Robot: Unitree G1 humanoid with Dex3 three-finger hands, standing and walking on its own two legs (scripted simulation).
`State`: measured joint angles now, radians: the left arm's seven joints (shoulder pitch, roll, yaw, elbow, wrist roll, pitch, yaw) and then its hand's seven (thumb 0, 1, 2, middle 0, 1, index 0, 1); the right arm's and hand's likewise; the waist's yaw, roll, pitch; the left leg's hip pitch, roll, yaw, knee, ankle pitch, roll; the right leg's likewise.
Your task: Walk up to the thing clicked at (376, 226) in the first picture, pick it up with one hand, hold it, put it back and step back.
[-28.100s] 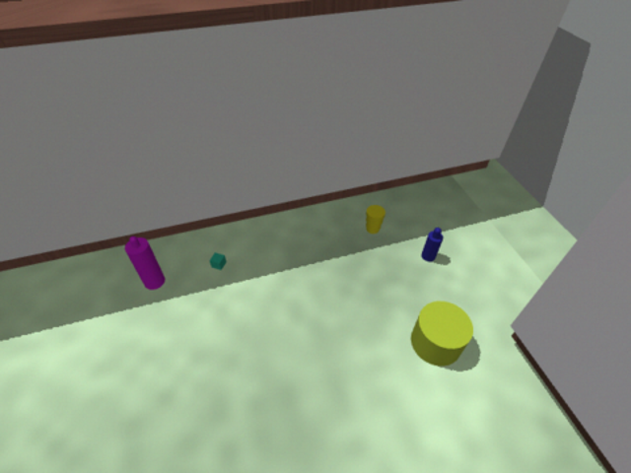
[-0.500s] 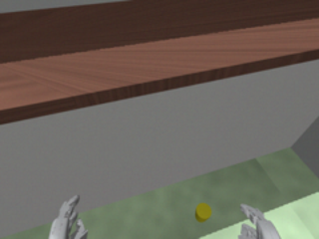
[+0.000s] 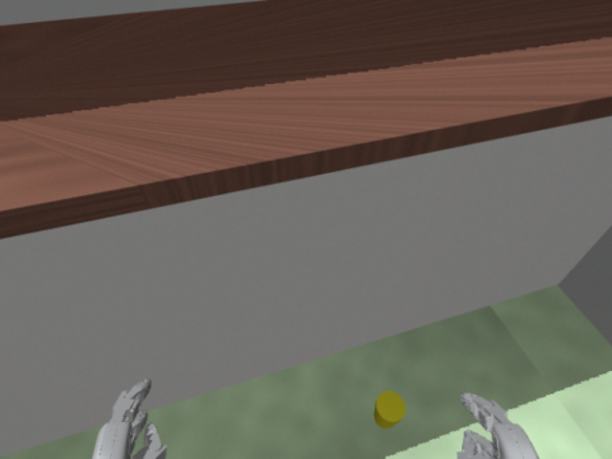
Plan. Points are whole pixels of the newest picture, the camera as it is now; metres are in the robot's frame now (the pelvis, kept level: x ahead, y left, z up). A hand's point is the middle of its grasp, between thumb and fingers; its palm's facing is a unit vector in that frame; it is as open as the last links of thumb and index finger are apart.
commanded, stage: home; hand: right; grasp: from above
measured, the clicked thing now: (387, 412) +0.40 -0.22 -0.66
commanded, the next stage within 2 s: stand in 0.38 s
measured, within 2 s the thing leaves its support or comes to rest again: neither
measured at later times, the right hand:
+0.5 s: hand out of the picture +0.16 -0.17 -0.05, palm faces +0.03 +0.97 -0.22, open 7.4 cm
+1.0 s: hand out of the picture +0.05 -0.23 -0.11, palm faces +0.03 +0.95 -0.32, open 7.4 cm
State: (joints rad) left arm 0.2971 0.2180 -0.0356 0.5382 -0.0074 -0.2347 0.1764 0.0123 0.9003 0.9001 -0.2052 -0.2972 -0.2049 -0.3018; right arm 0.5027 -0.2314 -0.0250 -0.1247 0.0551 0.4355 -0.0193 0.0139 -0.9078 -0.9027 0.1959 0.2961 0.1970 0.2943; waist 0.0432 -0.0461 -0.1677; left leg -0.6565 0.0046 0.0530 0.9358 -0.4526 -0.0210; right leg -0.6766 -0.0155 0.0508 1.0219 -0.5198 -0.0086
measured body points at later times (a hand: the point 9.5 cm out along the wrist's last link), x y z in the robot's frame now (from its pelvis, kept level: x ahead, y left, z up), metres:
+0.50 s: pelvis -0.01 +0.01 +0.00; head +0.01 +0.00 +0.45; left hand +0.15 +0.25 -0.06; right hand +0.15 -0.22 -0.03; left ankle +0.01 +0.14 -0.68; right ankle -0.01 -0.11 -0.68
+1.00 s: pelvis -0.01 +0.00 +0.05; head -0.02 +0.00 +0.50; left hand +0.07 +0.27 -0.08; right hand +0.05 -0.28 -0.08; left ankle +0.01 +0.14 -0.68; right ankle -0.01 -0.11 -0.68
